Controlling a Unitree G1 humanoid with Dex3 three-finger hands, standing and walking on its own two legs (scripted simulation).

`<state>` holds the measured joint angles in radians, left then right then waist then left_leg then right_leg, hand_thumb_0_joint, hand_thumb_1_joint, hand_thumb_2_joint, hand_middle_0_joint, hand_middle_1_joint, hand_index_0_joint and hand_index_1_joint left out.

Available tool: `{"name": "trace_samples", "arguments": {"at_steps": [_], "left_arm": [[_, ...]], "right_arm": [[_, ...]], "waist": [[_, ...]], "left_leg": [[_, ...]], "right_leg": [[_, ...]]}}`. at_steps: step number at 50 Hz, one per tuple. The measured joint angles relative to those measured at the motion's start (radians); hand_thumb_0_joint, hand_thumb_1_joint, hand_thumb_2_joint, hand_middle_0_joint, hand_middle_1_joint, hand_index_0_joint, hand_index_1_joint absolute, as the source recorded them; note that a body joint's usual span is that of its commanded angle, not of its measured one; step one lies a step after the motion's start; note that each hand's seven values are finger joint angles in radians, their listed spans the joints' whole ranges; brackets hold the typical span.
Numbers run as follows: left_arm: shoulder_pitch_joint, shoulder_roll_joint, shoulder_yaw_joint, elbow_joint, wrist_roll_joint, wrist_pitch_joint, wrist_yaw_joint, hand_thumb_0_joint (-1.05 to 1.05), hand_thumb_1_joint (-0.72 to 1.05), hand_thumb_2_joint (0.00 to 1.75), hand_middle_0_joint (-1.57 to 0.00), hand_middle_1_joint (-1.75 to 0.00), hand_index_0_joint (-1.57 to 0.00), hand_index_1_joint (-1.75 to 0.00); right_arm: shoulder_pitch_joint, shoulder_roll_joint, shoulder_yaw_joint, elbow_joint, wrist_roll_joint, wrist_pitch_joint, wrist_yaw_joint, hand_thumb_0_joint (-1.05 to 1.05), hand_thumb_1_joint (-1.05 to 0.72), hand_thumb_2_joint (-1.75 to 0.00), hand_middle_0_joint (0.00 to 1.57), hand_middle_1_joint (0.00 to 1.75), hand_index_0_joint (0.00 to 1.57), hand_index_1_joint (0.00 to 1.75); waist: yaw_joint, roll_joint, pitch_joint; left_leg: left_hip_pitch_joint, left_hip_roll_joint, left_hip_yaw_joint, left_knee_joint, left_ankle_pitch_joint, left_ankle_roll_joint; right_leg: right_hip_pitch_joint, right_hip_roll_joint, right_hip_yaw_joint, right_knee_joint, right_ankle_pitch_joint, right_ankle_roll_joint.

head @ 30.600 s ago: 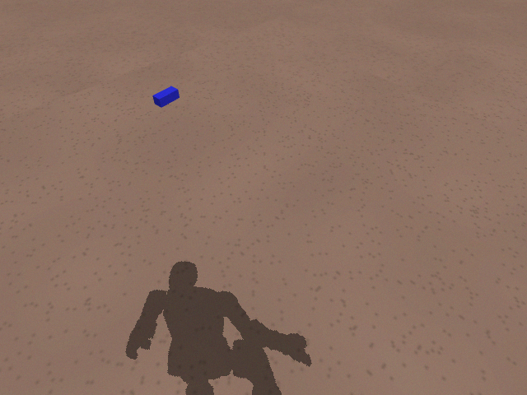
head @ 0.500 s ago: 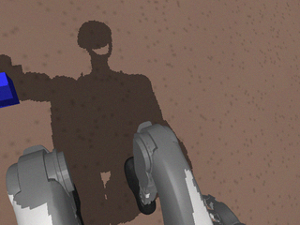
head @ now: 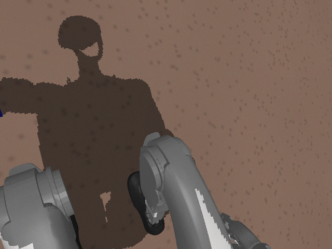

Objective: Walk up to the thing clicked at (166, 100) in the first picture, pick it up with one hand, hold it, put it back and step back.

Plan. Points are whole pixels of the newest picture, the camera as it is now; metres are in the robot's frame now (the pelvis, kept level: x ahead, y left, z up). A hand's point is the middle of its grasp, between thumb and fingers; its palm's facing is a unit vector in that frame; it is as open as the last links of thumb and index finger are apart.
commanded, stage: rest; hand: left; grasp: from above
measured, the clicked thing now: out of the picture +0.45 +0.34 -0.26
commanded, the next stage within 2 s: open in 0.44 s
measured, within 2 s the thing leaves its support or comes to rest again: rests again in 0.10 s
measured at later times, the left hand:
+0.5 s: hand out of the picture +0.44 +0.34 -0.24, palm faces -0.42 -0.16 -0.89, open 9.8 cm
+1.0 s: hand out of the picture +0.44 +0.34 -0.24, palm faces -0.41 -0.15 -0.90, open 12.2 cm
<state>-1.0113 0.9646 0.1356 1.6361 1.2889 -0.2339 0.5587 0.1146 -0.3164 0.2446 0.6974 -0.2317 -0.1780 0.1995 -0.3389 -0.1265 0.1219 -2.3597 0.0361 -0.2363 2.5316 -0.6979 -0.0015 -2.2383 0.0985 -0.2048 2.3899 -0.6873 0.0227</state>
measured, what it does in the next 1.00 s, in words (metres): stands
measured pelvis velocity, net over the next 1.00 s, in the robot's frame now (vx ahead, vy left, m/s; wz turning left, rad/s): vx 0.00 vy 0.00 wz -0.03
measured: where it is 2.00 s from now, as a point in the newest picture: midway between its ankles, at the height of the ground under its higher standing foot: (112, 230)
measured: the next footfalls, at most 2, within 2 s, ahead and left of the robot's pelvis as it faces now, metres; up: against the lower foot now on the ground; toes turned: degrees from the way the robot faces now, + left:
none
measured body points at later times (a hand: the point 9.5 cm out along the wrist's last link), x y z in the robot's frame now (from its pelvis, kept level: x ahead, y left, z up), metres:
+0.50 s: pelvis +0.00 +0.00 +0.00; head +0.27 +0.13 +0.33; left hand +0.46 +0.34 -0.19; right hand +0.06 -0.26 -0.06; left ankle +0.07 +0.13 -0.27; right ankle +0.10 -0.11 -0.27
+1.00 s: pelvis +0.00 +0.00 +0.00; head +0.26 +0.13 +0.33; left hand +0.46 +0.34 -0.19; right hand +0.05 -0.25 -0.05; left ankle +0.07 +0.13 -0.27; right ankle +0.10 -0.11 -0.27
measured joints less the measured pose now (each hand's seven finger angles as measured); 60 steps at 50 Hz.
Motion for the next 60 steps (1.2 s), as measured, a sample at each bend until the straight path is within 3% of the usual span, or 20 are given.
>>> {"name": "trace_samples", "arguments": {"at_steps": [4, 20, 28, 32, 39, 45, 53, 56, 60], "left_arm": [[-0.001, 0.012, 0.017, 0.016, 0.011, -0.003, 0.013, -0.01, 0.02, 0.44, -0.72, -0.55, -0.75, -0.48], [-0.013, 0.051, 0.012, 0.052, -0.005, -0.011, 0.028, -0.02, 0.02, 0.44, -0.72, -0.54, -0.76, -0.48], [-0.030, 0.067, -0.018, 0.074, -0.009, -0.024, 0.044, -0.02, 0.02, 0.44, -0.72, -0.54, -0.76, -0.48], [-0.032, 0.076, -0.013, 0.082, -0.006, -0.021, 0.047, -0.02, 0.03, 0.44, -0.71, -0.55, -0.74, -0.50], [-0.030, 0.078, -0.021, 0.079, -0.009, -0.014, 0.044, -0.01, 0.02, 0.52, -0.59, -0.61, -0.61, -0.58], [-0.030, 0.085, -0.012, 0.069, -0.012, -0.008, 0.043, -0.01, -0.10, 0.63, -0.46, -0.68, -0.47, -0.67], [-0.029, 0.074, -0.043, 0.063, -0.027, -0.001, 0.031, 0.00, -0.26, 0.78, -0.30, -0.80, -0.31, -0.80], [-0.026, 0.079, -0.022, 0.061, -0.023, -0.006, 0.030, 0.00, -0.31, 0.82, -0.25, -0.84, -0.26, -0.84], [-0.025, 0.080, -0.024, 0.054, -0.030, -0.002, 0.025, 0.00, -0.37, 0.88, -0.20, -0.89, -0.20, -0.89]], "right_arm": [[-0.003, 0.001, 0.009, -0.008, -0.002, -0.007, 0.006, 0.01, -0.90, -0.90, 0.20, 0.30, 0.20, 0.30], [-0.011, -0.011, 0.040, -0.023, -0.011, -0.027, 0.017, 0.01, -0.90, -0.90, 0.20, 0.30, 0.20, 0.30], [-0.021, -0.021, 0.057, -0.026, -0.018, -0.031, 0.018, 0.01, -0.90, -0.90, 0.20, 0.30, 0.20, 0.30], [-0.025, -0.023, 0.062, -0.031, -0.017, -0.039, 0.020, 0.01, -0.90, -0.90, 0.20, 0.30, 0.20, 0.30], [-0.019, -0.023, 0.067, -0.036, -0.016, -0.046, 0.023, 0.01, -0.90, -0.90, 0.20, 0.30, 0.20, 0.30], [-0.013, -0.023, 0.069, -0.038, -0.015, -0.050, 0.027, 0.01, -0.90, -0.90, 0.20, 0.30, 0.20, 0.30], [-0.011, -0.024, 0.077, -0.042, -0.013, -0.047, 0.030, 0.01, -0.90, -0.90, 0.20, 0.30, 0.20, 0.30], [-0.013, -0.024, 0.077, -0.046, -0.010, -0.050, 0.029, 0.01, -0.90, -0.90, 0.20, 0.30, 0.20, 0.30], [-0.013, -0.024, 0.073, -0.051, -0.009, -0.051, 0.030, 0.01, -0.89, -0.90, 0.20, 0.30, 0.20, 0.30]], "waist": [[-0.008, -0.003, 0.003], [-0.022, -0.017, 0.031], [-0.021, -0.023, 0.040], [-0.026, -0.028, 0.045], [-0.027, -0.033, 0.045], [-0.031, -0.036, 0.047], [-0.028, -0.029, 0.042], [-0.031, -0.030, 0.044], [-0.029, -0.031, 0.048]], "left_leg": [[0.002, 0.000, -0.004, 0.002, -0.002, -0.001], [0.010, 0.003, -0.017, 0.008, -0.003, -0.003], [0.015, 0.006, -0.024, 0.010, -0.006, -0.002], [0.019, 0.006, -0.026, 0.011, -0.004, -0.001], [0.018, 0.007, -0.029, 0.014, -0.002, 0.001], [0.017, 0.005, -0.031, 0.016, -0.001, 0.001], [0.017, 0.006, -0.032, 0.013, -0.002, 0.003], [0.018, 0.007, -0.032, 0.012, -0.002, 0.002], [0.019, 0.007, -0.031, 0.012, -0.003, 0.002]], "right_leg": [[0.003, 0.001, -0.003, -0.001, 0.000, 0.000], [0.010, 0.006, -0.013, -0.004, 0.007, 0.001], [0.015, 0.011, -0.018, -0.008, 0.010, 0.003], [0.019, 0.012, -0.020, -0.009, 0.013, 0.005], [0.021, 0.014, -0.022, -0.010, 0.017, 0.008], [0.023, 0.014, -0.023, -0.010, 0.017, 0.009], [0.023, 0.014, -0.024, -0.015, 0.017, 0.010], [0.024, 0.015, -0.024, -0.015, 0.017, 0.009], [0.024, 0.014, -0.023, -0.014, 0.017, 0.009]]}}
